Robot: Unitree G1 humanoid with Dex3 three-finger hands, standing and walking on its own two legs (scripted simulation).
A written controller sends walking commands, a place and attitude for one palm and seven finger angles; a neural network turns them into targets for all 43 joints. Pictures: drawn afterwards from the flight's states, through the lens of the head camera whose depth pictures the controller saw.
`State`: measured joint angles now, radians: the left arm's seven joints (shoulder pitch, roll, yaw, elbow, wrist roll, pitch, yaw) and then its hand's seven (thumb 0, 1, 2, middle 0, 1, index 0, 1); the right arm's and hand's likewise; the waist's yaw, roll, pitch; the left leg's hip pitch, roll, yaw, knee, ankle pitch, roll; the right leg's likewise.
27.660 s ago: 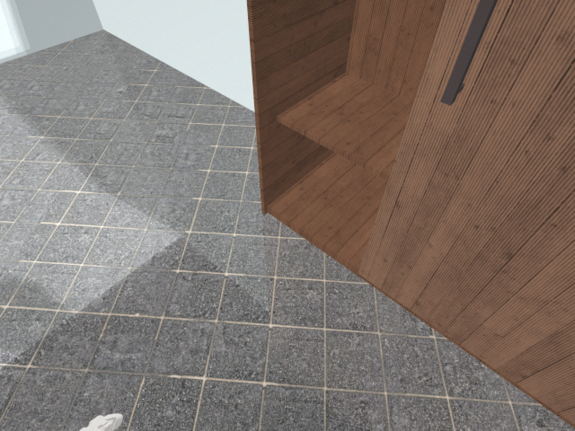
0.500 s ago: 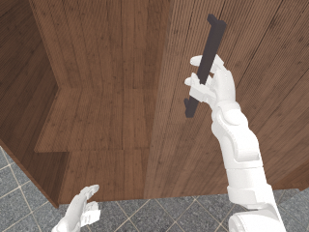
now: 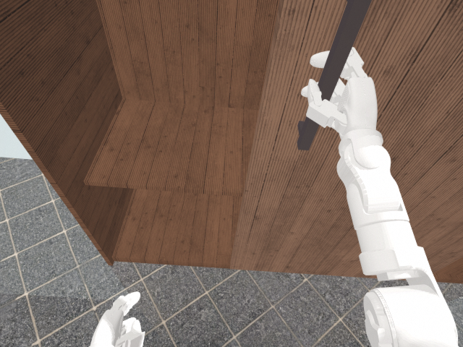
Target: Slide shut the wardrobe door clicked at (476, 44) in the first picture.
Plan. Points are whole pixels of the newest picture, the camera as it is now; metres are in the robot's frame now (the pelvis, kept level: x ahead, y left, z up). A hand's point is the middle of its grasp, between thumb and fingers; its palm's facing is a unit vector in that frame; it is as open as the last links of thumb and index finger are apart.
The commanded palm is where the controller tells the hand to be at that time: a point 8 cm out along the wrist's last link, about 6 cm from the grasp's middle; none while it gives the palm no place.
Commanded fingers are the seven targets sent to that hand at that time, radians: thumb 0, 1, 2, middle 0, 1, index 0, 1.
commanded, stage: step sideways, sliding the door along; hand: right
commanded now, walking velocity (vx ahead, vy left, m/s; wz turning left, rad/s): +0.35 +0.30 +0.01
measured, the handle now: (323, 80) +0.48 -0.11 +0.23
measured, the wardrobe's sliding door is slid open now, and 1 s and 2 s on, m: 0.51 0.49 0.30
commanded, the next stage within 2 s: none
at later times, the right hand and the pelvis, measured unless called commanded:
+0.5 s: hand (303, 101) +0.43 -0.07 +0.22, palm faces +0.20 +0.98 -0.06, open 6.2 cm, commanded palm +0.40 -0.05 +0.23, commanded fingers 0.00 -0.90 -0.90 0.45 1.40 0.45 1.40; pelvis +0.02 +0.10 -0.01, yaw -4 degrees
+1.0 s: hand (292, 95) +0.45 -0.06 +0.22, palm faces +0.52 +0.85 -0.07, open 6.5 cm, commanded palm +0.41 -0.01 +0.22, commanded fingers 0.00 -0.90 -0.90 0.45 1.40 0.45 1.40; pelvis +0.11 +0.21 -0.01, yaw -9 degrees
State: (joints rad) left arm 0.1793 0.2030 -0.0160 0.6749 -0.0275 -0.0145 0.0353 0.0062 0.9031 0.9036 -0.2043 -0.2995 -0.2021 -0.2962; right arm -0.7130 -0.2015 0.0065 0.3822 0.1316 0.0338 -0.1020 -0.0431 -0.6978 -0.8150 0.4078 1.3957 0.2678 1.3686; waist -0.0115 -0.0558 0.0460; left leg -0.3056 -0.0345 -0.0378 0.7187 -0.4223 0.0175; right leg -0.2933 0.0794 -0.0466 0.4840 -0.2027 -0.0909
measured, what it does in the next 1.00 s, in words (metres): steps to the left: left foot, then left foot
